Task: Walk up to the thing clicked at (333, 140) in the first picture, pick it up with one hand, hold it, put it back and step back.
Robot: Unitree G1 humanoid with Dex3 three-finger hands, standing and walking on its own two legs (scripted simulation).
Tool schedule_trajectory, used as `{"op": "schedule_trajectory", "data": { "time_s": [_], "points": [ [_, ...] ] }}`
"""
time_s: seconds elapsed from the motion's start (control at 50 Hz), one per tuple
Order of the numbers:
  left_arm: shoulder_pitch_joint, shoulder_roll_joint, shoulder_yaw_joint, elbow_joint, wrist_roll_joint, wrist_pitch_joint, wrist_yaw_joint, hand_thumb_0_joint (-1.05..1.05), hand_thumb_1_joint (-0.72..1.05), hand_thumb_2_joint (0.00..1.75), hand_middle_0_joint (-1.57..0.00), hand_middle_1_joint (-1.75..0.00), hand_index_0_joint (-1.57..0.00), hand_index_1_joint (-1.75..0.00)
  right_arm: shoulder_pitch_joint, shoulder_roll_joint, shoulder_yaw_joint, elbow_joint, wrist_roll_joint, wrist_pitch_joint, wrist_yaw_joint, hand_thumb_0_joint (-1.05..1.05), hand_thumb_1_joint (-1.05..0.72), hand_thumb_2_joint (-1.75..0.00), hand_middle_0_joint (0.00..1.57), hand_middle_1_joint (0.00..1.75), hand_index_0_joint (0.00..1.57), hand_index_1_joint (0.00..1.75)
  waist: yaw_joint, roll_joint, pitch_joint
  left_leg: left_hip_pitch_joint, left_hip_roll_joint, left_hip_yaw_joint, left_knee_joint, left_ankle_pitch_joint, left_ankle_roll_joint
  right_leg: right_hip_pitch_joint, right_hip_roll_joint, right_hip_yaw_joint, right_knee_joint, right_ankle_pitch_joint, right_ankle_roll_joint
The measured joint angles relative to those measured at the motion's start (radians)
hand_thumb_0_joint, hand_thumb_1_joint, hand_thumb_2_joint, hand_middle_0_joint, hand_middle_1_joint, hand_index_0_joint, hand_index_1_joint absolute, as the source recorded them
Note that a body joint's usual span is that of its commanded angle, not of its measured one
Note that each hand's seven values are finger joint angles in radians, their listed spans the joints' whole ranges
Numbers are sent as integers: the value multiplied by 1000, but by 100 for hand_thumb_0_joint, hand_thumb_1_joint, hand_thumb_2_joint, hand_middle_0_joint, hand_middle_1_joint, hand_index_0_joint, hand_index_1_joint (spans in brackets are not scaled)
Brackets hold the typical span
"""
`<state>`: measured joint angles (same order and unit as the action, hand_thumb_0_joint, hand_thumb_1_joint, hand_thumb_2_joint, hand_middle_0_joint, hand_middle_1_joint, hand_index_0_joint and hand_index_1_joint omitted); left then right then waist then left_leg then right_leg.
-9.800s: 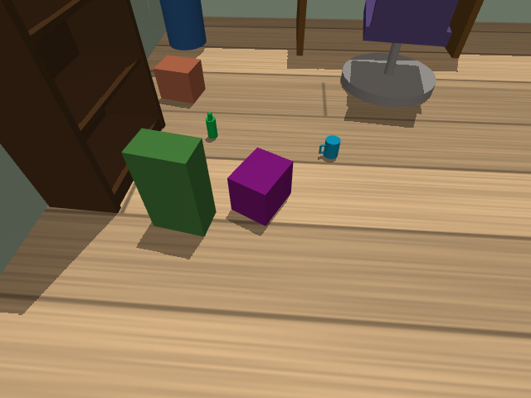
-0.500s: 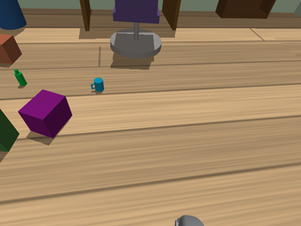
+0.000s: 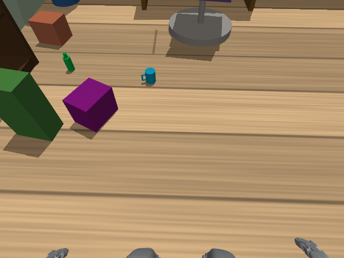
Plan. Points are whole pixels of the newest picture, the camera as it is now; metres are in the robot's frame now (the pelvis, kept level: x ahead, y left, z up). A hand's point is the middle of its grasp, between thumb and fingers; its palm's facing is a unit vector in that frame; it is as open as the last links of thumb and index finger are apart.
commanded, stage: walk up
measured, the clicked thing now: (148, 76) +1.46 +0.25 -0.69
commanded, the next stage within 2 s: stand in 0.72 s
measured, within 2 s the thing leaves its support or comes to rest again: neither
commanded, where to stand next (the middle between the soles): +0.08 -0.03 m, yaw +1 degrees
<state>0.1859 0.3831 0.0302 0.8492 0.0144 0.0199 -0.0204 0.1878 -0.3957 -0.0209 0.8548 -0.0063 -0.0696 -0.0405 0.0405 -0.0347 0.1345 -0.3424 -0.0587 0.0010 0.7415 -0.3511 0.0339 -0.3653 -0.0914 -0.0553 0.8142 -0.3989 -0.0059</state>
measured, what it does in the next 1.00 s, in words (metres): stands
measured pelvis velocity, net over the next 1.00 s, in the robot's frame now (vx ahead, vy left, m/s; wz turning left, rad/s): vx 0.00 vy -0.02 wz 0.04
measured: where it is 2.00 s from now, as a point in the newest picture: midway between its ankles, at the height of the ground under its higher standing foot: outside the picture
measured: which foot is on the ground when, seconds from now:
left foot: down 0.00-1.00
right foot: down 0.00-1.00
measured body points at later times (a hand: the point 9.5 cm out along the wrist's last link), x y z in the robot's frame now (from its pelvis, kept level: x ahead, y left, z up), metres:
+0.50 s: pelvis -0.02 -0.01 +0.02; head -0.01 +0.01 +0.47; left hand +0.04 +0.30 -0.11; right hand +0.08 -0.32 -0.09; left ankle +0.02 +0.11 -0.71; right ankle +0.01 -0.14 -0.71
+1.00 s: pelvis +0.00 -0.02 +0.04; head +0.00 -0.01 +0.49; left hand +0.07 +0.29 -0.10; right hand +0.11 -0.30 -0.09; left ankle +0.02 +0.11 -0.71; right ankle +0.01 -0.14 -0.71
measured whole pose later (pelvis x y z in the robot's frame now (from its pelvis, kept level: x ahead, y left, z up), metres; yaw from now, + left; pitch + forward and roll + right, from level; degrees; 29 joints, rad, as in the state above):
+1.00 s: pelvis +0.00 -0.02 +0.04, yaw +2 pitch -3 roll -1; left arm 0.09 0.35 0.00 1.14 0.01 -0.02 -0.01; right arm 0.06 -0.34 0.01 1.12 -0.01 -0.01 0.01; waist 0.01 0.01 0.06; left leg -0.17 -0.01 -0.07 0.38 -0.16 -0.01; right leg -0.12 -0.03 -0.07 0.35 -0.18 0.01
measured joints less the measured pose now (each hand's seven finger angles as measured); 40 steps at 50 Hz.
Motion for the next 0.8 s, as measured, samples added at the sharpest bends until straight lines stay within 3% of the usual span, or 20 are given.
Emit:
{"op": "schedule_trajectory", "data": {
  "time_s": [0.06, 0.08, 0.12, 0.28, 0.46, 0.8],
  "points": [
    [-14, 6, 2, 18, -5, 10, 3, 1, 91, 90, -21, -30, -21, -30, -3, 11, 15, 16, -3, 3, 10, 1, -90, -90, 21, 30, 21, 30, -11, 12, -26, -13, 19, -33, 23, -17, -4, 29, 38, 21, -30, -42, -19],
    [-16, 10, 4, 23, -5, 5, 4, 1, 91, 90, -21, -30, -21, -30, -8, 15, 20, 24, -2, 8, 12, 1, -90, -90, 21, 31, 21, 30, -7, 11, -30, -13, 26, -36, 26, -18, -10, 38, 43, 16, -55, 16, -10],
    [-21, 12, 6, 36, -3, -6, 4, 1, 91, 90, -20, -30, -20, -30, -25, 18, 24, 39, 3, 18, 13, 1, -90, -90, 21, 31, 21, 30, -9, 21, -30, -10, 43, -53, 27, -14, -22, 56, 59, -1, -84, 37, 9],
    [-46, -2, -15, 90, 2, -2, -6, 1, 91, 90, -20, -30, -20, -30, -50, 5, 18, 103, -5, 24, 26, 1, -90, -90, 21, 31, 21, 30, -19, 23, -40, 15, 34, -71, -69, 58, -25, 87, 50, -20, -173, 89, 14],
    [-51, 3, -10, 158, 0, -1, -12, 1, 91, 90, -20, -30, -20, -30, -37, 23, 26, 179, -14, 32, 36, 1, -90, -90, 21, 30, 21, 30, -22, 11, -56, 55, 35, -87, -174, 122, -33, 133, 52, -36, -279, 148, 9],
    [-60, -17, -14, 253, -6, -21, -2, 1, 91, 90, -20, -30, -20, -30, -69, 41, 28, 250, -10, 43, 40, 1, -90, -90, 21, 30, 21, 30, -22, 29, -71, 126, 43, -86, -296, 167, -41, 203, 60, -36, -403, 196, 12]
  ]
}}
